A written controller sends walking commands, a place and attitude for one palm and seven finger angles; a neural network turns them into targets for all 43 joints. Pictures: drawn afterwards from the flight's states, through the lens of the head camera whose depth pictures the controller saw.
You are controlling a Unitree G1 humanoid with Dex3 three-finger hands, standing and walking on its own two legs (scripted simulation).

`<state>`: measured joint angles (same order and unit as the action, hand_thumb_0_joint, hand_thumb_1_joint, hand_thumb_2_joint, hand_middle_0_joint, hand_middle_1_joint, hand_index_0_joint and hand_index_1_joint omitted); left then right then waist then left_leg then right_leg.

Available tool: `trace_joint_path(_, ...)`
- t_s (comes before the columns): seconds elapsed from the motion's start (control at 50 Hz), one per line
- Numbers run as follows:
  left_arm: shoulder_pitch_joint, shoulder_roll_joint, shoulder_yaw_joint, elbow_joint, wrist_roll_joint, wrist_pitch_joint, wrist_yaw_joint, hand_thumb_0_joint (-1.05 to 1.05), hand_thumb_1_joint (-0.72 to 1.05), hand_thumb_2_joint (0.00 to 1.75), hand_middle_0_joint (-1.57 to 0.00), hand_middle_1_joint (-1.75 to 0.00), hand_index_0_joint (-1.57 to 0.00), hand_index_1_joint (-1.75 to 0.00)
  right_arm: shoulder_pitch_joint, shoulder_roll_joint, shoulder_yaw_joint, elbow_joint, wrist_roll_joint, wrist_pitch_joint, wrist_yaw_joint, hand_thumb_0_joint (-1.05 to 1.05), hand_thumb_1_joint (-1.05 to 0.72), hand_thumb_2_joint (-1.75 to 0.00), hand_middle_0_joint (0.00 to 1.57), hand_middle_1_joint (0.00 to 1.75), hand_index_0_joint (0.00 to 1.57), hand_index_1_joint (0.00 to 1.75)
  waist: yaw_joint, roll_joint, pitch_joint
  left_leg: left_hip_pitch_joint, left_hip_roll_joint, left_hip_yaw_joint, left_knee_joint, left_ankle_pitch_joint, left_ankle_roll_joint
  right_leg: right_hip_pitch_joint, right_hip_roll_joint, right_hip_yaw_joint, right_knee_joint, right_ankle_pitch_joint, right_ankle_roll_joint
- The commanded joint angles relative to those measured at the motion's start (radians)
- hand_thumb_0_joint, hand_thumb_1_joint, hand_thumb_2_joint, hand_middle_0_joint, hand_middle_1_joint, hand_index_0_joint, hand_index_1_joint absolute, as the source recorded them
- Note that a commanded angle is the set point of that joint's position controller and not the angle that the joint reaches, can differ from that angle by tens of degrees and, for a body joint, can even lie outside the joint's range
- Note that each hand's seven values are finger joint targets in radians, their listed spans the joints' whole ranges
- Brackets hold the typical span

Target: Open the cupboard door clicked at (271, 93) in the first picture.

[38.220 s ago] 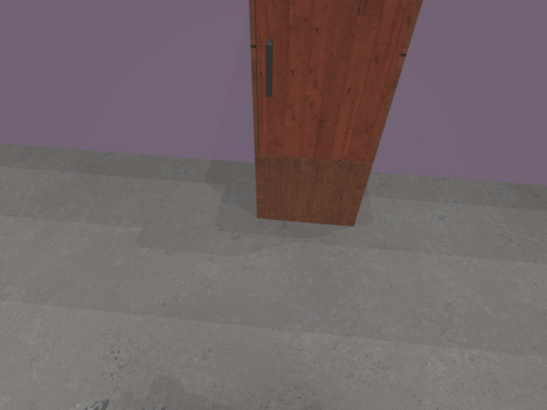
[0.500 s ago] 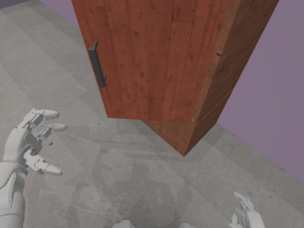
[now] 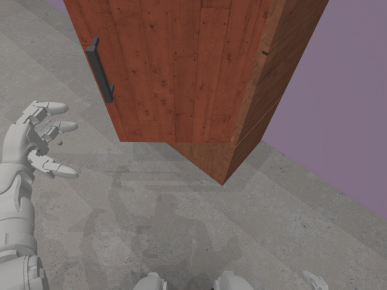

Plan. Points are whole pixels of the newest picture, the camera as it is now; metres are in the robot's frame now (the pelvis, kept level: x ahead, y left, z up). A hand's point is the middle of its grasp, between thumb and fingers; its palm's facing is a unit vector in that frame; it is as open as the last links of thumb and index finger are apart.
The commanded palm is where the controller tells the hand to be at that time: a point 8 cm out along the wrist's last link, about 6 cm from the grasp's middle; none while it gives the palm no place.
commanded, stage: move the hooked fingers beside the handle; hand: left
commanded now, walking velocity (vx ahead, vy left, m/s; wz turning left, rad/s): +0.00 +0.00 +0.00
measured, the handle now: (102, 72) +0.61 +0.24 +0.06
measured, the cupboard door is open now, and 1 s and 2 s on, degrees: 41 41 41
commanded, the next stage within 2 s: slide the fingers in behind the handle in 1.82 s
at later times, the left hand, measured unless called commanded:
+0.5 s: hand (68, 113) +0.46 +0.28 +0.07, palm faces +0.00 -1.00 -0.01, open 14.0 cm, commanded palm +0.44 +0.33 +0.07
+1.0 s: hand (74, 86) +0.54 +0.28 +0.08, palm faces +0.00 -1.00 -0.01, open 14.0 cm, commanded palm +0.53 +0.33 +0.07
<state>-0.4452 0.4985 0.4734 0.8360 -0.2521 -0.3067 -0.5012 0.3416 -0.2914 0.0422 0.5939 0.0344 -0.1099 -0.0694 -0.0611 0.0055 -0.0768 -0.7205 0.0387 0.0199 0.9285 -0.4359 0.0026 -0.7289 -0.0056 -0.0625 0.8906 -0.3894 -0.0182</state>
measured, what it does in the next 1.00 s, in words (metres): stands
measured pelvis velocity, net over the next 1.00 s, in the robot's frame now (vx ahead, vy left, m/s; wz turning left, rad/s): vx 0.00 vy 0.02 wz -0.04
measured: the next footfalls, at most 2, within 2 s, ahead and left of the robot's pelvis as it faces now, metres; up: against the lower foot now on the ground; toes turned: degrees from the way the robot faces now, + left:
none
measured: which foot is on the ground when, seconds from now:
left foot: down 0.00-1.00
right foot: down 0.00-1.00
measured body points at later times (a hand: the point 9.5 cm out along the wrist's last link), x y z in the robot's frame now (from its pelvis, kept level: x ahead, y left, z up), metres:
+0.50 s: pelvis -0.01 +0.01 -0.01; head +0.11 +0.03 +0.42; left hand +0.45 +0.33 +0.08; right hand +0.04 -0.27 -0.12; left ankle +0.01 +0.12 -0.69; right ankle +0.03 -0.11 -0.69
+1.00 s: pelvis +0.00 +0.02 -0.02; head +0.16 +0.04 +0.39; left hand +0.53 +0.34 +0.08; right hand -0.03 -0.26 -0.12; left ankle +0.01 +0.12 -0.69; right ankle +0.03 -0.11 -0.69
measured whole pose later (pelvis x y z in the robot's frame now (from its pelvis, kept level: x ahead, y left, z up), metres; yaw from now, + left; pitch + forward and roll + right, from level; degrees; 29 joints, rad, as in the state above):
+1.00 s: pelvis +0.00 +0.02 -0.02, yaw -2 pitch +24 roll -4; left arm -1.06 0.87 0.55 1.32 -0.05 -0.29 -0.49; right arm 0.42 -0.31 0.09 0.59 0.00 0.08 -0.05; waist -0.23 0.01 -0.07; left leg -1.02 0.07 0.00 1.08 -0.48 0.02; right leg -1.00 0.02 -0.07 0.96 -0.39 0.00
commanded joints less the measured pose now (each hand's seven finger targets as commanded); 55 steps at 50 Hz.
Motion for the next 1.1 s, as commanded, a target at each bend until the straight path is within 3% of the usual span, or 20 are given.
trace_joint_path(0.0, -0.389, 0.343, 0.071, -0.158, -0.02, -0.091, -0.022, 0.0, -0.5, 0.3, -0.3, -1.2, -0.3, -1.2, 0.061, -0.159, -0.066, -0.099, -0.005, -0.024, -0.016, 0.0, -0.9, -0.9, 0.2, 0.3, 0.2, 0.3, 0.002, 0.105, -0.372, 0.123, -0.032, -0.025, -0.108, 0.265, 0.023, 0.213, 0.028, 0.063, -0.093, 0.254, -0.006)
trace_joint_path(0.06, -0.436, 0.375, 0.084, -0.055, -0.017, -0.086, -0.032, 0.0, -0.5, 0.3, -0.3, -1.2, -0.3, -1.2, 0.08, -0.168, -0.063, -0.087, -0.006, -0.006, -0.017, 0.0, -0.9, -0.9, 0.2, 0.3, 0.2, 0.3, -0.015, 0.046, -0.334, 0.076, -0.029, -0.026, -0.094, 0.255, 0.029, 0.193, 0.033, 0.061, -0.089, 0.25, -0.006)
trace_joint_path(0.12, -0.508, 0.398, 0.079, -0.031, 0.004, -0.1, -0.043, 0.0, -0.5, 0.3, -0.3, -1.2, -0.3, -1.2, 0.092, -0.168, -0.065, -0.081, -0.008, 0.009, -0.014, 0.0, -0.9, -0.9, 0.2, 0.3, 0.2, 0.3, -0.016, 0.112, -0.376, 0.09, -0.03, -0.026, -0.084, 0.262, 0.027, 0.179, 0.031, 0.064, -0.078, 0.252, -0.007)
trace_joint_path(0.18, -0.541, 0.43, 0.094, -0.024, 0.009, -0.114, -0.047, 0.0, -0.5, 0.3, -0.3, -1.2, -0.3, -1.2, 0.112, -0.172, -0.069, -0.075, -0.012, 0.026, -0.01, 0.0, -0.9, -0.9, 0.2, 0.3, 0.2, 0.3, -0.017, 0.125, -0.425, 0.123, -0.023, -0.036, -0.071, 0.313, 0.025, 0.16, 0.038, 0.054, -0.061, 0.278, -0.009)
trace_joint_path(0.26, -0.569, 0.406, 0.072, 0.045, 0.012, -0.102, -0.047, 0.0, -0.5, 0.3, -0.3, -1.2, -0.3, -1.2, 0.125, -0.175, -0.069, -0.077, -0.011, 0.047, -0.005, 0.0, -0.9, -0.9, 0.2, 0.3, 0.2, 0.3, -0.035, 0.099, -0.395, 0.108, -0.02, -0.037, -0.064, 0.311, 0.029, 0.118, 0.043, 0.046, -0.057, 0.268, -0.009)
trace_joint_path(0.3, -0.584, 0.453, 0.096, 0.086, 0.029, -0.091, -0.04, 0.0, -0.5, 0.3, -0.3, -1.2, -0.3, -1.2, 0.135, -0.181, -0.068, -0.075, -0.012, 0.062, -0.005, 0.0, -0.9, -0.9, 0.2, 0.3, 0.2, 0.3, -0.033, 0.077, -0.398, 0.067, -0.021, -0.033, -0.06, 0.284, 0.03, 0.136, 0.041, 0.054, -0.059, 0.263, -0.003)
trace_joint_path(0.34, -0.664, 0.46, 0.069, 0.102, 0.052, -0.088, -0.03, 0.0, -0.5, 0.3, -0.3, -1.2, -0.3, -1.2, 0.135, -0.182, -0.063, -0.07, -0.012, 0.07, -0.005, 0.0, -0.9, -0.9, 0.2, 0.3, 0.2, 0.3, -0.058, 0.107, -0.358, 0.045, -0.02, -0.036, -0.059, 0.23, 0.031, 0.088, 0.04, 0.055, -0.064, 0.206, -0.002)
trace_joint_path(0.46, -0.787, 0.496, 0.076, 0.106, 0.07, -0.117, -0.009, 0.0, -0.5, 0.3, -0.3, -1.2, -0.3, -1.2, 0.17, -0.189, -0.061, -0.057, -0.024, 0.09, -0.003, 0.0, -0.9, -0.9, 0.2, 0.3, 0.2, 0.3, -0.078, 0.168, -0.455, 0.128, -0.012, -0.06, -0.027, 0.317, 0.024, 0.03, 0.049, 0.039, -0.03, 0.228, -0.01)
trace_joint_path(0.48, -0.781, 0.533, 0.102, 0.119, 0.075, -0.115, -0.008, 0.0, -0.5, 0.3, -0.3, -1.2, -0.3, -1.2, 0.179, -0.194, -0.06, -0.051, -0.026, 0.097, -0.001, 0.0, -0.9, -0.9, 0.2, 0.3, 0.2, 0.3, -0.068, 0.162, -0.485, 0.133, -0.009, -0.062, -0.026, 0.33, 0.02, 0.044, 0.049, 0.039, -0.028, 0.236, -0.007)
trace_joint_path(0.58, -0.805, 0.545, 0.087, 0.177, 0.101, -0.084, -0.008, 0.0, -0.5, 0.3, -0.3, -1.2, -0.3, -1.2, 0.198, -0.197, -0.054, -0.053, -0.029, 0.123, 0.003, 0.0, -0.9, -0.9, 0.2, 0.3, 0.2, 0.3, -0.082, 0.151, -0.463, 0.103, -0.006, -0.062, -0.018, 0.337, 0.024, 0.03, 0.052, 0.036, -0.028, 0.247, -0.003)
trace_joint_path(0.62, -0.842, 0.548, 0.072, 0.191, 0.112, -0.077, -0.001, 0.0, -0.5, 0.3, -0.3, -1.2, -0.3, -1.2, 0.202, -0.198, -0.051, -0.052, -0.028, 0.13, 0.002, 0.0, -0.9, -0.9, 0.2, 0.3, 0.2, 0.3, -0.102, 0.165, -0.431, 0.085, -0.005, -0.063, -0.018, 0.313, 0.026, 0.001, 0.051, 0.037, -0.034, 0.225, -0.001)
trace_joint_path(0.68, -0.904, 0.618, 0.111, 0.19, 0.118, -0.088, 0.007, 0.0, -0.5, 0.3, -0.3, -1.2, -0.3, -1.2, 0.219, -0.206, -0.048, -0.046, -0.033, 0.138, 0.0, 0.0, -0.9, -0.9, 0.2, 0.3, 0.2, 0.3, -0.108, 0.175, -0.472, 0.089, -0.002, -0.068, -0.004, 0.332, 0.026, 0.008, 0.054, 0.039, -0.026, 0.238, -0.002)
trace_joint_path(0.72, -0.91, 0.605, 0.093, 0.218, 0.129, -0.081, 0.007, 0.0, -0.5, 0.3, -0.3, -1.2, -0.3, -1.2, 0.229, -0.204, -0.045, -0.043, -0.035, 0.144, 0.003, 0.0, -0.9, -0.9, 0.2, 0.3, 0.2, 0.3, -0.121, 0.167, -0.467, 0.074, -0.001, -0.065, 0.004, 0.329, 0.029, -0.001, 0.055, 0.038, -0.027, 0.238, 0.001)
trace_joint_path(0.78, -0.945, 0.657, 0.112, 0.223, 0.142, -0.077, 0.005, 0.0, -0.5, 0.3, -0.3, -1.2, -0.3, -1.2, 0.245, -0.21, -0.042, -0.038, -0.039, 0.155, 0.002, 0.0, -0.9, -0.9, 0.2, 0.3, 0.2, 0.3, -0.125, 0.204, -0.51, 0.099, 0.002, -0.072, 0.017, 0.372, 0.026, -0.013, 0.057, 0.035, -0.015, 0.26, -0.001)
trace_joint_path(0.8, -0.945, 0.652, 0.105, 0.237, 0.147, -0.071, 0.003, 0.0, -0.5, 0.3, -0.3, -1.2, -0.3, -1.2, 0.252, -0.209, -0.04, -0.04, -0.04, 0.158, 0.004, 0.0, -0.9, -0.9, 0.2, 0.3, 0.2, 0.3, -0.124, 0.226, -0.502, 0.1, 0.001, -0.073, 0.018, 0.385, 0.024, -0.02, 0.057, 0.033, -0.016, 0.264, -0.002)
trace_joint_path(0.86, -0.979, 0.639, 0.082, 0.269, 0.151, -0.055, 0.002, 0.0, -0.5, 0.3, -0.3, -1.2, -0.3, -1.2, 0.259, -0.209, -0.032, -0.044, -0.041, 0.168, 0.005, 0.0, -0.9, -0.9, 0.2, 0.3, 0.2, 0.3, -0.147, 0.2, -0.462, 0.079, 0.004, -0.079, 0.023, 0.373, 0.028, -0.05, 0.062, 0.026, -0.017, 0.25, -0.002)
trace_joint_path(0.9, -1.006, 0.698, 0.11, 0.273, 0.164, -0.046, 0.005, 0.0, -0.5, 0.3, -0.3, -1.2, -0.3, -1.2, 0.27, -0.216, -0.031, -0.039, -0.043, 0.174, 0.003, 0.0, -0.9, -0.9, 0.2, 0.3, 0.2, 0.3, -0.152, 0.209, -0.49, 0.069, 0.007, -0.078, 0.035, 0.373, 0.03, -0.047, 0.061, 0.03, -0.016, 0.252, 0.003)
trace_joint_path(0.96, -1.038, 0.719, 0.11, 0.277, 0.176, -0.044, 0.007, 0.0, -0.5, 0.3, -0.3, -1.2, -0.3, -1.2, 0.283, -0.214, -0.025, -0.045, -0.045, 0.178, 0.005, 0.0, -0.9, -0.9, 0.2, 0.3, 0.2, 0.3, -0.156, 0.243, -0.515, 0.068, 0.005, -0.079, 0.048, 0.399, 0.029, -0.049, 0.065, 0.027, -0.003, 0.272, -0.002)
trace_joint_path(1.0, -1.061, 0.747, 0.111, 0.294, 0.187, -0.034, 0.008, 0.0, -0.5, 0.3, -0.3, -1.2, -0.3, -1.2, 0.289, -0.218, -0.02, -0.037, -0.046, 0.184, 0.005, 0.0, -0.9, -0.9, 0.2, 0.3, 0.2, 0.3, -0.175, 0.224, -0.501, 0.049, 0.011, -0.082, 0.057, 0.398, 0.033, -0.06, 0.065, 0.026, -0.006, 0.272, 0.005)
trace_joint_path(1.08, -0.975, 0.75, 0.129, 0.277, 0.189, -0.025, -0.005, 0.0, -0.5, 0.3, -0.3, -1.2, -0.3, -1.2, 0.303, -0.217, -0.025, -0.053, -0.049, 0.195, 0.012, 0.0, -0.9, -0.9, 0.2, 0.3, 0.2, 0.3, -0.144, 0.275, -0.574, 0.121, 0.014, -0.086, 0.058, 0.491, 0.02, -0.061, 0.068, 0.015, 0.007, 0.314, -0.001)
